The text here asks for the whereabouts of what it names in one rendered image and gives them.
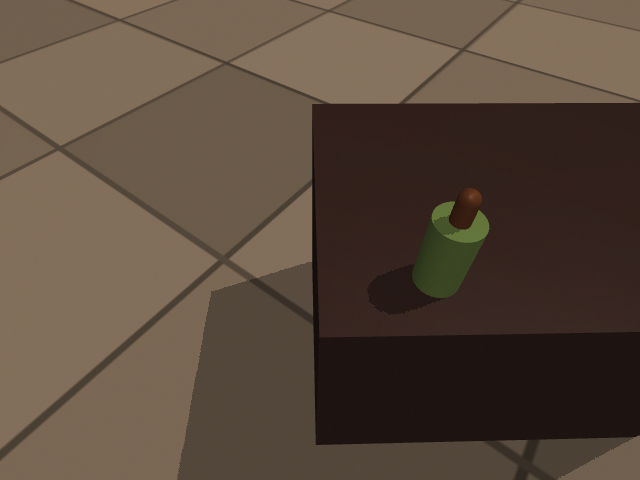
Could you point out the bottle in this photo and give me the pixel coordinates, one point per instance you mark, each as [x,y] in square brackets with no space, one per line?
[454,235]

